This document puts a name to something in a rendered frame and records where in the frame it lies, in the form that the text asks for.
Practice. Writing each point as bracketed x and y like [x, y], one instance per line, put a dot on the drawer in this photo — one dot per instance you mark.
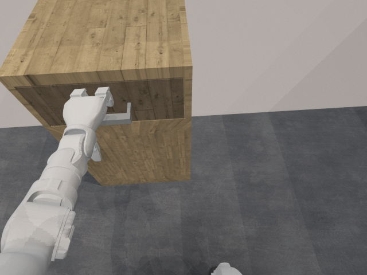
[151, 99]

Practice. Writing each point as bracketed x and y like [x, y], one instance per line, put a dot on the robot left forearm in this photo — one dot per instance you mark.
[62, 176]

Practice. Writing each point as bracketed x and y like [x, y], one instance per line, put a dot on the handle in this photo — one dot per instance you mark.
[118, 118]

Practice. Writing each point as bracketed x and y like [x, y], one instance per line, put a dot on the cabinet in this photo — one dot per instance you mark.
[87, 41]

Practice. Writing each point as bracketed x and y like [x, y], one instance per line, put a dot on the right robot shin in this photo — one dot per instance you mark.
[223, 265]

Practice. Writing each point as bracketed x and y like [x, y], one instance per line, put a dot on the robot left upper arm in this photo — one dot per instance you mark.
[39, 234]

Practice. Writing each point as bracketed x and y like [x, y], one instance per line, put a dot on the left robot hand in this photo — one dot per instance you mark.
[88, 111]

